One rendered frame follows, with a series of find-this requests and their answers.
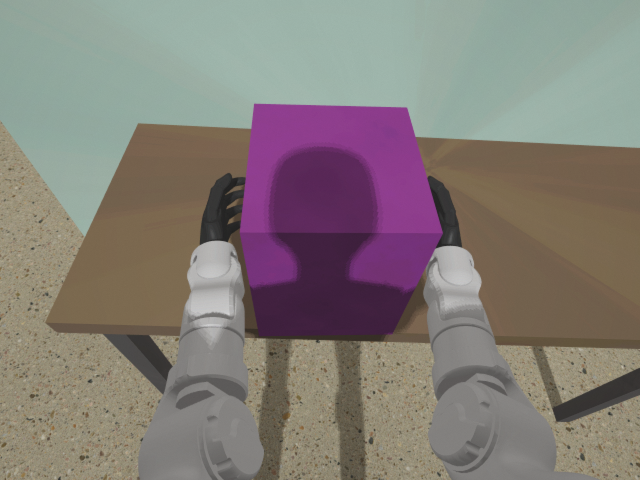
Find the table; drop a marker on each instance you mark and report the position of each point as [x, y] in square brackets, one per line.
[553, 230]

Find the robot left upper arm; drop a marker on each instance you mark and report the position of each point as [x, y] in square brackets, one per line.
[214, 439]

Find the robot right upper arm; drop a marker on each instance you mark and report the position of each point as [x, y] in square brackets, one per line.
[482, 434]

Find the left robot hand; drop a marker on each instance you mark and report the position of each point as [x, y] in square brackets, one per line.
[215, 217]

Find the right robot hand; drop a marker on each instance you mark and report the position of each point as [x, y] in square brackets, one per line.
[446, 213]

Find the right robot forearm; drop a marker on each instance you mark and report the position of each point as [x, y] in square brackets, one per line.
[460, 335]

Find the carton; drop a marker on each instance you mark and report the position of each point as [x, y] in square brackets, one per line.
[338, 220]

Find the left robot forearm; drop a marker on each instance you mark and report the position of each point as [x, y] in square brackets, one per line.
[212, 336]

